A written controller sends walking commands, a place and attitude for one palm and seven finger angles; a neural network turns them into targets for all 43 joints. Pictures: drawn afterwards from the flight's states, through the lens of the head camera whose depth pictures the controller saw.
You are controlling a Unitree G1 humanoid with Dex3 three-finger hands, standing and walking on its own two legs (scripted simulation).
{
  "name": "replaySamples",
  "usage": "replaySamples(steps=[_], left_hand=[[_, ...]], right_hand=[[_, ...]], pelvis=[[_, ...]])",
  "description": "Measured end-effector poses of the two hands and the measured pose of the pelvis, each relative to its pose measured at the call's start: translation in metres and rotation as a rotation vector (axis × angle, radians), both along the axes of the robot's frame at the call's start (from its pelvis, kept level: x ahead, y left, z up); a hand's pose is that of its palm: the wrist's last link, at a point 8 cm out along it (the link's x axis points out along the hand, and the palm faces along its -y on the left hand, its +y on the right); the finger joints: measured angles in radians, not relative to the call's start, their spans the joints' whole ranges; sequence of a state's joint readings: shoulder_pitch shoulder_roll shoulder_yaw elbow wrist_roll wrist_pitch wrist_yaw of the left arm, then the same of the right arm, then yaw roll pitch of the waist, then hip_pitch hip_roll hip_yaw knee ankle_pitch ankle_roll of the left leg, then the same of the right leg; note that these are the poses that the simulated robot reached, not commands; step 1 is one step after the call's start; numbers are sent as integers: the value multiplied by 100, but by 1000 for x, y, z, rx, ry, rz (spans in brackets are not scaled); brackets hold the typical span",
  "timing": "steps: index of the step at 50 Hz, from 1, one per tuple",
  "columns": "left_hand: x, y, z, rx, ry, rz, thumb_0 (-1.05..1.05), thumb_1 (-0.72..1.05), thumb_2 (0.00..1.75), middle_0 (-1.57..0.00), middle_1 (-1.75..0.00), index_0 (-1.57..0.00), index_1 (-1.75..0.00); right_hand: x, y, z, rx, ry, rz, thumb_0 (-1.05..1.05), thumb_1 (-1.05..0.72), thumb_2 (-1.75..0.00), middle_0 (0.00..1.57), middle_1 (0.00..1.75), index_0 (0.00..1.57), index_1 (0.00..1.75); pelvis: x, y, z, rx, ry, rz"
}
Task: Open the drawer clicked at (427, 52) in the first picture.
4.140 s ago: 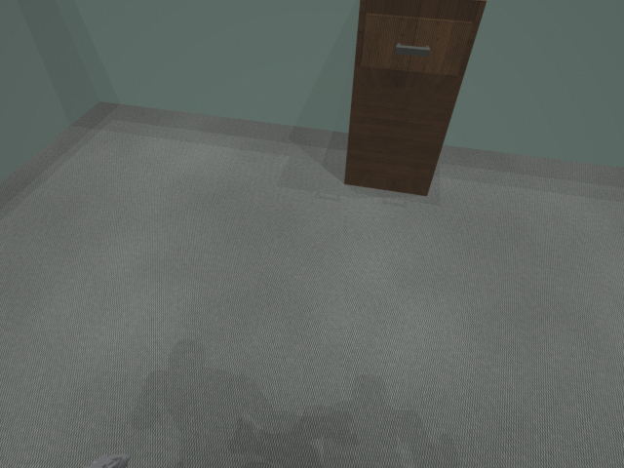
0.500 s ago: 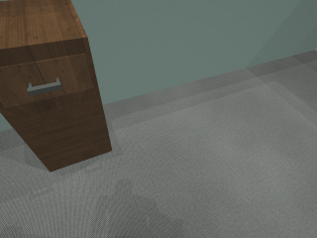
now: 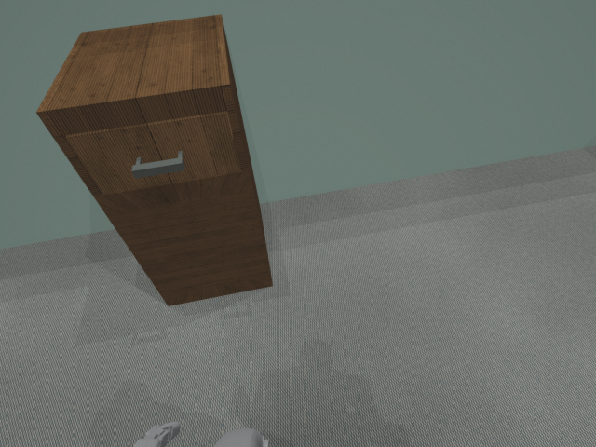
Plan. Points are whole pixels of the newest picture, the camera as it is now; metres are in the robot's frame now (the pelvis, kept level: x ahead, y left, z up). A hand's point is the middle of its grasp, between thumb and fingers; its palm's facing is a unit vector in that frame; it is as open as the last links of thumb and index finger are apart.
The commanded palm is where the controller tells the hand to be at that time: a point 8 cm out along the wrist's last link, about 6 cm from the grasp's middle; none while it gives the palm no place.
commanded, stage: turn to face it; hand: left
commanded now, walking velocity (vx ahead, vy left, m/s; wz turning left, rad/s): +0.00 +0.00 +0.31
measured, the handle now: (159, 162) +0.75 +0.36 -0.07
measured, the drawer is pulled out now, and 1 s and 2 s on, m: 0.00 0.00 0.00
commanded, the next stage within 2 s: take the last steps up to it in 0.16 s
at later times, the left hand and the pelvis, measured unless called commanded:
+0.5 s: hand out of the picture -0.05 +0.25 -0.17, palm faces +0.20 -0.96 -0.21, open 7.4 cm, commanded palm none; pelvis -0.01 +0.05 +0.01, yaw +9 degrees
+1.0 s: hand out of the picture +0.03 +0.18 -0.16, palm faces +0.26 -0.95 -0.16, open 7.3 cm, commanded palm none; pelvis +0.10 +0.03 +0.01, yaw +12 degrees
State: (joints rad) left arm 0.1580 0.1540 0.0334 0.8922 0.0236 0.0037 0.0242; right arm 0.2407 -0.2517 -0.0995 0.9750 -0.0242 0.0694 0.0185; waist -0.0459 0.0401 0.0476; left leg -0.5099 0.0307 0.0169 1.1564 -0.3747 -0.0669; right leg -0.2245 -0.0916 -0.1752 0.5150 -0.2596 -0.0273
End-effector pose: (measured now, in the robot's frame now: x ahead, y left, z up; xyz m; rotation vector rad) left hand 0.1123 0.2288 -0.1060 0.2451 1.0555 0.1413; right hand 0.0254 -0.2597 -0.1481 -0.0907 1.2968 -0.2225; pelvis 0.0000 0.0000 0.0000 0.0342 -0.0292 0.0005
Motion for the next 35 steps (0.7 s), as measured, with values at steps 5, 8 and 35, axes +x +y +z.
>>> replaySamples(steps=[5,8,35], left_hand=[[-53,10,-11,-13,91,91,1,91,90,-20,-30,-20,-30],[-90,23,-20,-20,168,148,1,91,90,-20,-30,-20,-30],[-89,35,-32,-91,195,219,1,91,90,-20,-30,-20,-30]], right_hand=[[41,-3,9,-33,-35,101,1,-91,-90,20,30,20,30],[67,7,15,-50,-67,164,1,-91,-90,20,30,20,30],[10,54,0,0,105,177,0,-92,-90,20,30,21,30]], pelvis=[[-3,2,1,2,2,50],[-7,8,-1,-3,9,73],[25,29,-3,-11,-2,163]])
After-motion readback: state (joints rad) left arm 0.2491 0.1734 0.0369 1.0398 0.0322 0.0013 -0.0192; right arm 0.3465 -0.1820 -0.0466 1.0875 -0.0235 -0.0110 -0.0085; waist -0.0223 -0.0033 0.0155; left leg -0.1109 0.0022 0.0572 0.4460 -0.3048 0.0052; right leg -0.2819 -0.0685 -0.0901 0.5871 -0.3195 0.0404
